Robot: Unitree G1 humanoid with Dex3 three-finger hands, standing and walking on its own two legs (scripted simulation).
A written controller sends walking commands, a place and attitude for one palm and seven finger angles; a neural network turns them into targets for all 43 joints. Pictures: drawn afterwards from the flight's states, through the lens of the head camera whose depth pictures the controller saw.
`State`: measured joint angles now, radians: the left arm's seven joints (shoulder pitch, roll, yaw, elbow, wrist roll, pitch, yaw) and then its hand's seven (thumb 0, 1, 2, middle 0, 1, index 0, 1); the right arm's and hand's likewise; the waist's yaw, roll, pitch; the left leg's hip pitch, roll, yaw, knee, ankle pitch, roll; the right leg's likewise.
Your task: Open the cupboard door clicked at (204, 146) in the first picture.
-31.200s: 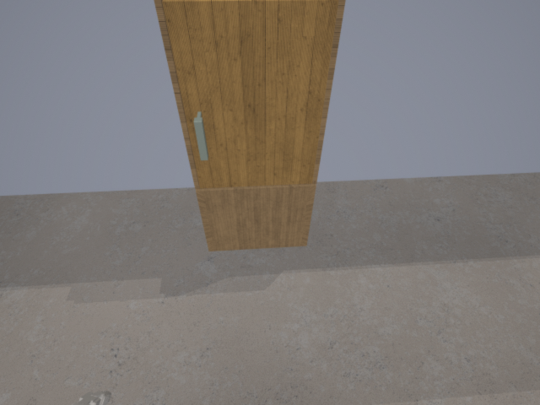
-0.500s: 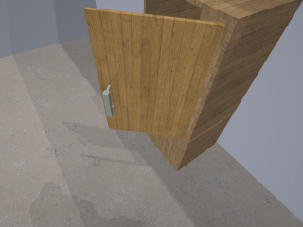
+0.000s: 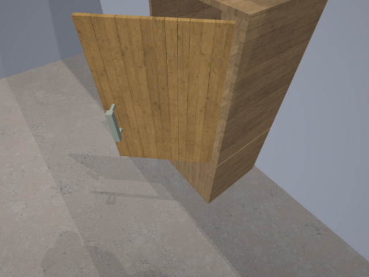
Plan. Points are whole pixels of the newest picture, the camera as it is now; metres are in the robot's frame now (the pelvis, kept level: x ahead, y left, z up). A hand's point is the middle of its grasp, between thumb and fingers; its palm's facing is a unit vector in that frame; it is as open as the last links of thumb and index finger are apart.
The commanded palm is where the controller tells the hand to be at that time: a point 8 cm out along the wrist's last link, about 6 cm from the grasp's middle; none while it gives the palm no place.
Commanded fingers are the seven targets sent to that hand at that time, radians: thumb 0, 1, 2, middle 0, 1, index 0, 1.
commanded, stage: come to a stop and stand still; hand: left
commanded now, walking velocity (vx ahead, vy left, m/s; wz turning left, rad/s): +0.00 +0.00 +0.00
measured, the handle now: (115, 123) +0.62 +0.28 -0.10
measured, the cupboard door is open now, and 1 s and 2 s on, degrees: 46 46 46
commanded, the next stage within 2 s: look again from close up in 0.38 s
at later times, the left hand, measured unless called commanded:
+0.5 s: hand out of the picture +0.00 +0.16 -0.17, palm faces +0.03 -0.98 -0.18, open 7.4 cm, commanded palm none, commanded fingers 0.00 0.90 0.90 -0.20 -0.30 -0.20 -0.30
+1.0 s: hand out of the picture -0.04 +0.19 -0.18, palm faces +0.01 -0.99 -0.17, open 7.4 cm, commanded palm none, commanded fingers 0.00 0.90 0.90 -0.20 -0.30 -0.20 -0.30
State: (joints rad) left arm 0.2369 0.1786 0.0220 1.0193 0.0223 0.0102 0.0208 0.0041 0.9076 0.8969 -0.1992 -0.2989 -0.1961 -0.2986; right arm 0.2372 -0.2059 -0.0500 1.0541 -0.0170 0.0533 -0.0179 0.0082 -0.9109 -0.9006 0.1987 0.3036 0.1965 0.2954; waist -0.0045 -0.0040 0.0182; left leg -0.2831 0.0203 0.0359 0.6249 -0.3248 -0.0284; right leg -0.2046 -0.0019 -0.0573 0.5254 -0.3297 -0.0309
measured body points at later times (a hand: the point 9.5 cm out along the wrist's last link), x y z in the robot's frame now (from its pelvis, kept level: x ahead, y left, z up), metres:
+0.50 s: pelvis +0.00 -0.01 +0.01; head +0.02 -0.01 +0.46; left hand +0.00 +0.21 -0.15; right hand +0.00 -0.23 -0.15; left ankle -0.02 +0.12 -0.73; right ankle -0.03 -0.10 -0.73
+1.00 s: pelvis -0.04 +0.03 +0.00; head -0.05 +0.04 +0.45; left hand -0.04 +0.25 -0.16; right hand -0.03 -0.20 -0.15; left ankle -0.02 +0.12 -0.73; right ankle -0.03 -0.10 -0.73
